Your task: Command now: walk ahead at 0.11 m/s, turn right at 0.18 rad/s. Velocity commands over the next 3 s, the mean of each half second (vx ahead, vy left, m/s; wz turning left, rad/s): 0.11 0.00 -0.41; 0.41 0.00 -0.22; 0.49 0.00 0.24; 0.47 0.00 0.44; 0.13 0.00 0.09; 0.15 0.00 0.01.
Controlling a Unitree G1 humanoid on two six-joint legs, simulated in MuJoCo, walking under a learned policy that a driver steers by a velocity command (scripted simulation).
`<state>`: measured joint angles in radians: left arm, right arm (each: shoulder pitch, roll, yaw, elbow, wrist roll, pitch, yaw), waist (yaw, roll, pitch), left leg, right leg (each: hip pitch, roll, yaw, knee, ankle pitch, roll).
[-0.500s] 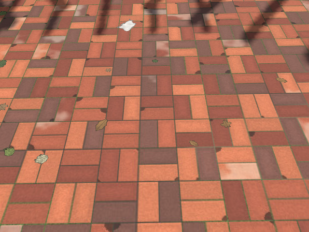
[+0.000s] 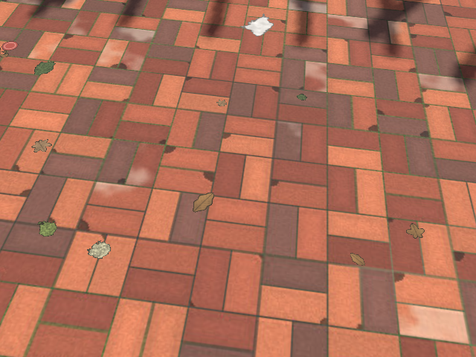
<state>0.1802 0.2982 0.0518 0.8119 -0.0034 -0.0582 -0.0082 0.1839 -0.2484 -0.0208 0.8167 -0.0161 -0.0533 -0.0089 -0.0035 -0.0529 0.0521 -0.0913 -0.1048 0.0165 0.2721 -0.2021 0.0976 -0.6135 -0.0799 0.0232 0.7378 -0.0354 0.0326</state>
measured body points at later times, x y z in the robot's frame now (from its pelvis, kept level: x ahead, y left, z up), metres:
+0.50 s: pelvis +0.14 +0.01 -0.01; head +0.17 +0.00 +0.44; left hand +0.34 +0.26 -0.10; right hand +0.22 -0.29 -0.11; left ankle +0.20 +0.14 -0.73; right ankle +0.15 -0.11 -0.75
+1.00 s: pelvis +0.32 -0.06 -0.02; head +0.36 -0.07 +0.43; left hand +0.65 +0.04 -0.08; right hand +0.16 -0.29 -0.14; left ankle +0.21 +0.14 -0.74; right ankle +0.37 -0.20 -0.75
